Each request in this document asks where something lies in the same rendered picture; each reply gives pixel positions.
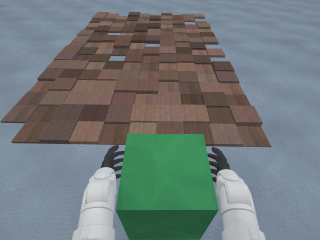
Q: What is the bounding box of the right robot hand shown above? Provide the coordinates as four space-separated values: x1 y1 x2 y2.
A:
207 147 230 183

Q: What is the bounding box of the left robot hand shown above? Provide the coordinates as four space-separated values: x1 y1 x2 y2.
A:
101 144 125 179

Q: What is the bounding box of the robot left forearm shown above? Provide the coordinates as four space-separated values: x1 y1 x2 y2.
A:
72 167 117 240

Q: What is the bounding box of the carton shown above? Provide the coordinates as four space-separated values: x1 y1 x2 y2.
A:
115 134 219 240

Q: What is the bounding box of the robot right forearm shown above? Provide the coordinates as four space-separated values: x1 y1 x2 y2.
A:
216 169 266 240

